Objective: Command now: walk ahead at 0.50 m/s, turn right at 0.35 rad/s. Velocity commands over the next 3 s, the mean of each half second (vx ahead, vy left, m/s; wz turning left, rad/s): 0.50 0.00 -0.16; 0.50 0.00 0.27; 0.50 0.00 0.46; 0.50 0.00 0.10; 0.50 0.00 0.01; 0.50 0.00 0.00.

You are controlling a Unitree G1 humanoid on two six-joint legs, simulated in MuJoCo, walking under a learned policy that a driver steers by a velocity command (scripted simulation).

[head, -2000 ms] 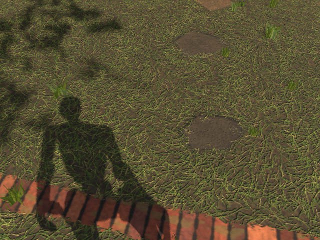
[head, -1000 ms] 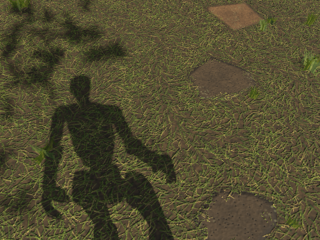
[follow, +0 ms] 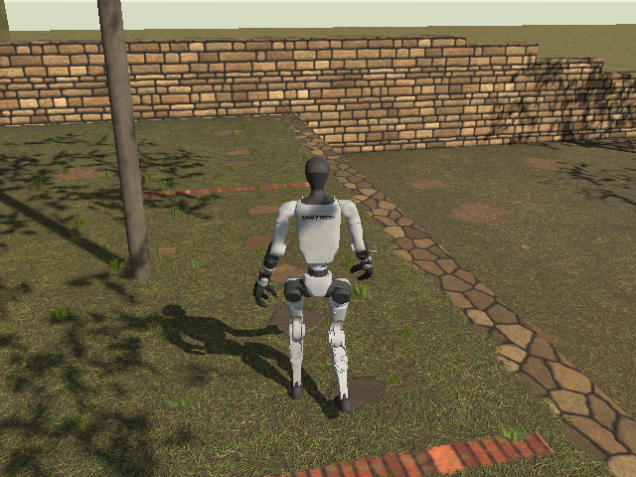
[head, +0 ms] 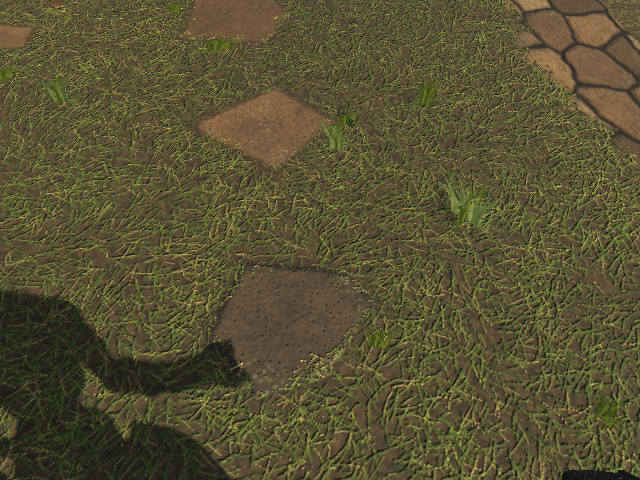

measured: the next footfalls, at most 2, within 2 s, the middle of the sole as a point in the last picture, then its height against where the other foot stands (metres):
right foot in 0.40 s outside the picture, level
left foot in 0.94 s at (310, 393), level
